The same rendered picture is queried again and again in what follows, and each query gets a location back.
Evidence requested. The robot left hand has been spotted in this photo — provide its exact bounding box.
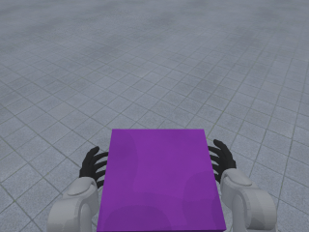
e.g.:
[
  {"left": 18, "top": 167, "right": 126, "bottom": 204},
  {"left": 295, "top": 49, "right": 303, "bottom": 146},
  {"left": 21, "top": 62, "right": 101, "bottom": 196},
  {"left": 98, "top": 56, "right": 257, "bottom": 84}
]
[{"left": 78, "top": 146, "right": 109, "bottom": 189}]

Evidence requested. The left robot forearm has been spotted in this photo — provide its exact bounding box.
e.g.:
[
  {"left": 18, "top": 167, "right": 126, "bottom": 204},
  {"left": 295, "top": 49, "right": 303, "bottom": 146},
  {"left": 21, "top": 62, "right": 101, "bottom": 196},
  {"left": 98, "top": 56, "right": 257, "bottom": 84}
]
[{"left": 46, "top": 177, "right": 99, "bottom": 232}]

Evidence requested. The carton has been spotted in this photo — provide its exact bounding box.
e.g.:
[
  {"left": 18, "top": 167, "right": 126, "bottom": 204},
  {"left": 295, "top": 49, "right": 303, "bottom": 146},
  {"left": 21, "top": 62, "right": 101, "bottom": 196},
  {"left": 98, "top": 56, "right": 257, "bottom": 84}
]
[{"left": 97, "top": 129, "right": 227, "bottom": 232}]

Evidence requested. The right robot forearm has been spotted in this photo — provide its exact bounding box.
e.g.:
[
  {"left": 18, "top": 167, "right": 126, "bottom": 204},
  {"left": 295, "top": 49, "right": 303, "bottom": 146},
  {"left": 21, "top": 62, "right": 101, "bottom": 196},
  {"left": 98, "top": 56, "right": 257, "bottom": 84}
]
[{"left": 220, "top": 168, "right": 278, "bottom": 232}]

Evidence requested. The robot right hand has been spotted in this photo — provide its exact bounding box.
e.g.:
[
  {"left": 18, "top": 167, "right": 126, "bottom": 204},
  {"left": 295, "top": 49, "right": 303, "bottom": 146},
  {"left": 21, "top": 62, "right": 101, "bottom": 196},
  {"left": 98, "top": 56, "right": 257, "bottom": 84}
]
[{"left": 208, "top": 139, "right": 237, "bottom": 185}]

